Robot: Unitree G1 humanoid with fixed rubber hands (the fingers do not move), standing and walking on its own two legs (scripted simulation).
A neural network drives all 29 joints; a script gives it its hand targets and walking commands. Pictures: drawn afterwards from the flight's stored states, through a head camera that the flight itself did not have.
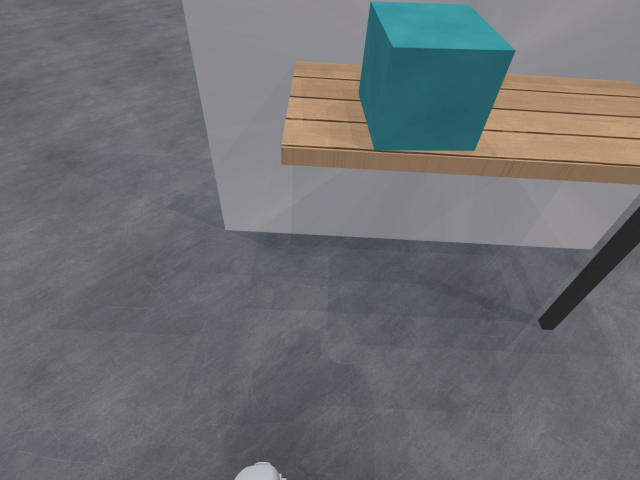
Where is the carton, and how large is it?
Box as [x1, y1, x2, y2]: [359, 1, 515, 150]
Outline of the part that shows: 371,1 361,71 359,96 374,149 474,150 515,50 469,5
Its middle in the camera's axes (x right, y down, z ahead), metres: +0.23 -0.35 +0.84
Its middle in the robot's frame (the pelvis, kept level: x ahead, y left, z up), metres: +0.90 -0.14 +0.11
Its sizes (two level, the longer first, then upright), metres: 0.255 0.224 0.213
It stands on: a table, 0.73 m high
